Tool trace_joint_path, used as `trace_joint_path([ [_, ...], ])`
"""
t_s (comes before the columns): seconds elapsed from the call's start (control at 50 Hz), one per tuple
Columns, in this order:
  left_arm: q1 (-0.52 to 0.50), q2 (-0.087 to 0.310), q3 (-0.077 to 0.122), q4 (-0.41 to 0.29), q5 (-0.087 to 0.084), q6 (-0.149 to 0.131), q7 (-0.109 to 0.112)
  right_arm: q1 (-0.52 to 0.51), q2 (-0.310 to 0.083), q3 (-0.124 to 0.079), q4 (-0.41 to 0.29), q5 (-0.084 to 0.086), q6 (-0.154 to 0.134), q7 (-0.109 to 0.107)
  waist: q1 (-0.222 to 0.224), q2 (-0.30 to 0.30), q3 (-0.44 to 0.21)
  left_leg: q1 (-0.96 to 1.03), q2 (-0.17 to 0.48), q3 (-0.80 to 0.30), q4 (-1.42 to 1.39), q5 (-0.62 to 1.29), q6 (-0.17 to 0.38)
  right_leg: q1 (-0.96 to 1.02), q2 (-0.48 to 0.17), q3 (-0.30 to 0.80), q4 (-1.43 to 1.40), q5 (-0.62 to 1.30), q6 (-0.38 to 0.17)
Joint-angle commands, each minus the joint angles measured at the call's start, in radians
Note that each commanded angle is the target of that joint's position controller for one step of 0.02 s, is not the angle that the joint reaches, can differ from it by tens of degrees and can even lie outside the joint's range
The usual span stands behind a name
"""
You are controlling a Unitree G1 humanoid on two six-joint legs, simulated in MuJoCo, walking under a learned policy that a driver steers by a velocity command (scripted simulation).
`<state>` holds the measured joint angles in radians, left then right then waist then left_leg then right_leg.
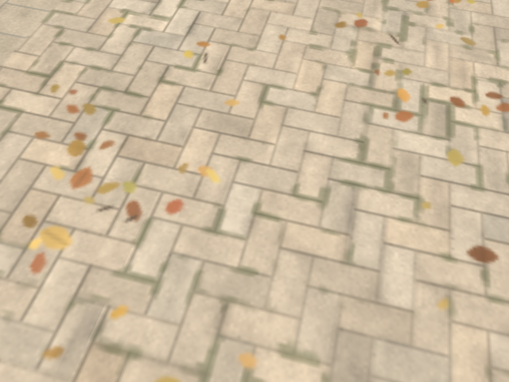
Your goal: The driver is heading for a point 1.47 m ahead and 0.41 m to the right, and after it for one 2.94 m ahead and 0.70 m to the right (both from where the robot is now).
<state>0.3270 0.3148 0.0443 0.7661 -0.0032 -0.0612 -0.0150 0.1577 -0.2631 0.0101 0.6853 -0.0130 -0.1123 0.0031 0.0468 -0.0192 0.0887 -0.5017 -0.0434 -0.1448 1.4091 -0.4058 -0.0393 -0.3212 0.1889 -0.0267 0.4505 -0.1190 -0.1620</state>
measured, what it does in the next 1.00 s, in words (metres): walks ahead, turning right: left foot, then right foot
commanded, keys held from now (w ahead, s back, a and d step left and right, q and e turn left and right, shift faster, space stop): e+shift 0.66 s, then q+shift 0.34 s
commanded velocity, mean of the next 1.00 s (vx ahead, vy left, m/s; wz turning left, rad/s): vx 0.09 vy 0.00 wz -0.62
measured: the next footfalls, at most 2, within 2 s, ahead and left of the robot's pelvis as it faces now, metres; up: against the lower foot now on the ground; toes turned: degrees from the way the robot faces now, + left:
left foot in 0.22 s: +0.37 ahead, +0.12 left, +0.00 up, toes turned -26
right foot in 0.66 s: +0.19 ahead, -0.09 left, +0.00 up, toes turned -42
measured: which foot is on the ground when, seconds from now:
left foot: up 0.00-0.20, down 0.22-0.66, up 0.68-1.00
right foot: down 0.00-0.22, up 0.24-0.64, down 0.66-1.00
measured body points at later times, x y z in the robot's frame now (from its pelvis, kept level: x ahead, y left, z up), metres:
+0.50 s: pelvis +0.21 +0.06 +0.01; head +0.26 +0.03 +0.45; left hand +0.51 +0.23 -0.08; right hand +0.22 -0.25 -0.09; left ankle +0.34 +0.13 -0.73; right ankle +0.17 -0.07 -0.66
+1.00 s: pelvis +0.23 +0.01 +0.01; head +0.24 -0.01 +0.46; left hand +0.52 +0.09 -0.08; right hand +0.16 -0.28 -0.11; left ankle +0.30 +0.11 -0.69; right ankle +0.16 -0.06 -0.73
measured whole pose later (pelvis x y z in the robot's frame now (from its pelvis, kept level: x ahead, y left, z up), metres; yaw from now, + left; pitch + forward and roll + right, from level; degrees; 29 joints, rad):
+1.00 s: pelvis +0.23 +0.01 +0.01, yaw -35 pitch +1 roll +0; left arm 0.10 0.21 0.03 0.66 0.02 0.03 0.04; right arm 0.22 -0.27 -0.07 0.73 0.03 0.06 0.00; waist -0.02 0.01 0.01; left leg -0.43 0.05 0.04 0.87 -0.42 -0.07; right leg -0.26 -0.02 -0.12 0.53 -0.31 -0.04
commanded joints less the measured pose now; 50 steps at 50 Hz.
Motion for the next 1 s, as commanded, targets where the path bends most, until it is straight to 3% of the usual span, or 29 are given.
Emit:
trace_joint_path([
  [0.02,-0.149,0.137,0.036,-0.145,-0.008,-0.021,0.014,0.074,-0.129,-0.032,-0.097,-0.022,0.003,-0.011,-0.129,0.126,-0.003,0.021,0.031,0.055,-0.346,0.047,-0.033,-0.169,-0.212,0.318,-0.209,0.531,-0.16],
  [0.06,-0.112,0.177,0.057,-0.13,-0.019,0.006,0.033,0.021,-0.076,-0.015,-0.114,-0.021,0.012,-0.029,-0.089,0.061,-0.1,0.147,-0.038,0.107,-0.612,0.209,-0.063,-0.185,-0.141,0.243,-0.126,0.661,-0.09],
  [0.1,-0.05,0.188,0.071,-0.103,-0.038,0.038,0.048,-0.032,-0.079,-0.02,-0.138,0.004,0.028,-0.035,-0.051,-0.006,-0.202,0.213,-0.087,0.092,-0.767,0.38,-0.078,-0.118,-0.122,0.275,-0.058,0.538,-0.007],
  [0.12,-0.038,0.178,0.071,-0.099,-0.045,0.053,0.054,-0.063,-0.091,-0.026,-0.155,0.013,0.033,-0.035,-0.038,-0.031,-0.221,0.217,-0.098,0.074,-0.83,0.419,-0.079,-0.083,-0.115,0.31,-0.031,0.441,0.022],
  [0.16,-0.051,0.144,0.069,-0.113,-0.041,0.076,0.065,-0.101,-0.12,-0.04,-0.172,0.02,0.033,-0.031,-0.033,-0.087,-0.214,0.213,-0.085,0.019,-0.932,0.461,-0.07,-0.015,-0.116,0.392,0.026,0.262,0.055],
  [0.2,-0.115,0.098,0.062,-0.148,-0.032,0.085,0.072,-0.02,-0.141,-0.059,-0.136,0.01,0.018,-0.026,-0.086,-0.106,-0.236,0.305,-0.019,-0.018,-1.066,0.606,-0.034,0.032,-0.093,0.406,0.19,0.13,0.098],
  [0.22,-0.092,0.034,0.042,-0.163,-0.019,0.085,0.066,0.068,-0.155,-0.065,-0.112,-0.01,0.015,-0.032,-0.097,-0.01,-0.334,0.515,0.147,-0.127,-1.052,0.739,0.043,-0.041,-0.047,0.329,0.429,-0.149,0.142],
  [0.24,0.017,-0.033,0.019,-0.165,0.012,0.079,0.059,0.068,-0.163,-0.059,-0.141,-0.027,0.032,-0.039,-0.042,0.176,-0.39,0.714,0.352,-0.346,-0.933,1.193,0.161,-0.244,0.043,0.226,0.641,-0.64,0.179],
  [0.26,0.188,0.05,0.025,-0.184,-0.014,0.069,0.024,0.056,-0.202,-0.077,-0.117,-0.02,0.048,-0.039,0.052,0.361,-0.527,0.763,0.586,-0.643,-0.962,0.933,0.347,-0.322,-0.069,0.217,0.849,-0.606,0.202],
  [0.28,0.127,0.143,0.053,-0.14,-0.03,0.081,0.022,-0.032,-0.136,-0.076,-0.16,-0.018,0.056,-0.051,0.003,0.205,-0.433,0.662,0.484,-0.558,-1.001,0.654,0.344,-0.352,-0.138,0.187,0.909,-0.498,0.24],
  [0.3,0.015,0.188,0.071,-0.147,-0.035,0.098,0.028,-0.055,-0.087,-0.061,-0.169,-0.013,0.069,-0.058,-0.033,0.102,-0.322,0.561,0.384,-0.369,-1.011,0.494,0.279,-0.376,-0.162,0.154,0.921,-0.403,0.259],
  [0.32,-0.032,0.183,0.073,-0.158,-0.032,0.115,0.038,-0.074,-0.09,-0.059,-0.174,-0.013,0.082,-0.059,-0.036,0.058,-0.269,0.459,0.322,-0.286,-1.038,0.431,0.242,-0.355,-0.184,0.138,0.905,-0.347,0.269],
  [0.36,-0.082,0.129,0.058,-0.197,-0.024,0.123,0.043,-0.091,-0.12,-0.073,-0.147,-0.018,0.094,-0.058,-0.028,0.082,-0.171,0.306,0.26,-0.147,-1.085,0.483,0.236,-0.315,-0.21,0.09,0.817,-0.3,0.265],
  [0.4,-0.091,0.075,0.042,-0.217,-0.024,0.115,0.042,-0.054,-0.127,-0.083,-0.117,-0.021,0.096,-0.059,-0.034,0.121,-0.194,0.333,0.272,-0.087,-1.1,0.582,0.267,-0.31,-0.225,0.065,0.753,-0.295,0.261],
  [0.5,-0.132,0.082,0.042,-0.233,-0.02,0.118,0.029,-0.078,-0.167,-0.111,-0.088,-0.006,0.099,-0.053,-0.035,0.142,-0.234,0.33,0.326,0.037,-1.123,0.521,0.281,-0.22,-0.287,0.052,0.575,-0.204,0.238],
  [0.6,-0.158,0.102,0.059,-0.242,-0.022,0.137,0.007,-0.077,-0.203,-0.137,-0.058,0.014,0.098,-0.032,-0.041,0.181,-0.207,0.315,0.351,0.152,-1.091,0.403,0.227,-0.072,-0.265,-0.024,0.329,-0.196,0.182],
  [0.64,-0.116,0.1,0.072,-0.225,-0.021,0.144,0.002,-0.073,-0.19,-0.14,-0.046,0.029,0.097,-0.027,-0.014,0.157,-0.21,0.297,0.338,0.212,-0.999,0.314,0.162,0.039,-0.224,-0.059,0.151,-0.124,0.139],
  [0.66,-0.061,0.128,0.09,-0.203,-0.018,0.144,0.01,-0.027,-0.154,-0.135,-0.026,0.029,0.1,-0.024,-0.005,0.09,-0.198,0.216,0.293,0.26,-0.886,0.211,0.101,0.142,-0.204,-0.021,0.064,-0.072,0.1],
  [0.68,-0.014,0.226,0.114,-0.207,-0.013,0.136,0.027,0.021,-0.111,-0.123,-0.025,0.006,0.107,-0.018,-0.023,-0.19,-0.157,-0.058,0.173,0.351,-0.588,-0.052,-0.006,0.308,-0.398,0.285,-0.063,0.224,0.0],
  [0.7,-0.061,0.298,0.116,-0.246,0.027,0.116,0.031,-0.048,-0.105,-0.114,-0.091,-0.017,0.104,-0.024,-0.014,-0.337,-0.194,-0.281,0.05,0.239,-0.345,-0.258,-0.051,0.301,-0.603,0.562,-0.09,0.369,-0.195],
  [0.72,-0.056,0.221,0.097,-0.245,0.045,0.094,0.027,-0.124,-0.15,-0.124,-0.09,0.001,0.102,-0.031,0.047,-0.201,-0.238,-0.26,0.074,0.135,-0.229,-0.222,-0.033,0.259,-0.581,0.483,-0.113,0.331,-0.199],
  [0.74,-0.102,0.173,0.076,-0.23,0.042,0.078,0.029,-0.105,-0.148,-0.125,-0.074,0.021,0.109,-0.036,0.005,-0.16,-0.213,-0.242,0.095,0.119,-0.22,-0.138,-0.014,0.221,-0.53,0.378,-0.097,0.296,-0.137],
  [0.76,-0.161,0.114,0.058,-0.226,0.024,0.071,0.033,-0.059,-0.132,-0.122,-0.036,0.017,0.117,-0.043,-0.029,-0.113,-0.22,-0.21,0.113,0.115,-0.242,-0.071,-0.014,0.209,-0.477,0.293,-0.08,0.27,-0.079],
  [0.78,-0.204,0.063,0.037,-0.218,0.013,0.067,0.036,-0.02,-0.126,-0.119,-0.011,0.007,0.125,-0.043,-0.05,-0.121,-0.226,-0.145,0.115,0.125,-0.251,-0.008,-0.027,0.176,-0.451,0.22,-0.068,0.317,-0.055],
  [0.8,-0.218,0.016,0.016,-0.201,0.02,0.061,0.04,0.022,-0.11,-0.115,0.015,0.008,0.13,-0.036,-0.071,-0.125,-0.239,-0.045,0.115,0.126,-0.268,0.043,-0.036,0.128,-0.421,0.149,-0.066,0.351,-0.042],
  [0.82,-0.226,-0.004,0.008,-0.186,0.032,0.056,0.04,0.047,-0.093,-0.108,0.028,0.019,0.133,-0.028,-0.081,-0.12,-0.23,0.011,0.108,0.127,-0.331,0.079,-0.04,0.107,-0.4,0.092,-0.07,0.329,-0.028],
  [0.86,-0.235,0.04,0.022,-0.181,0.041,0.055,0.048,-0.011,-0.089,-0.097,0.002,0.034,0.135,-0.017,-0.048,-0.128,-0.179,0.044,0.101,0.137,-0.478,0.103,-0.039,0.106,-0.404,0.057,-0.076,0.265,-0.024],
  [0.9,-0.192,0.111,0.048,-0.162,0.035,0.07,0.058,-0.052,-0.116,-0.099,-0.036,0.035,0.139,-0.01,-0.012,-0.132,-0.155,0.005,0.101,0.155,-0.509,0.038,-0.036,0.16,-0.472,0.107,-0.08,0.256,-0.068],
  [1.0,-0.189,0.114,0.064,-0.147,0.018,0.088,0.065,-0.027,-0.105,-0.1,-0.069,0.04,0.157,0.005,-0.003,-0.108,-0.126,-0.024,0.123,0.186,-0.541,-0.047,-0.019,0.215,-0.552,0.128,-0.067,0.305,-0.089],
])
Over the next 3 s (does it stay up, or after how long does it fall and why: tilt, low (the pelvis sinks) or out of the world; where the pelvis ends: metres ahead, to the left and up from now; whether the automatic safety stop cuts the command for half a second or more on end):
stays up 0.76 -0.40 -0.01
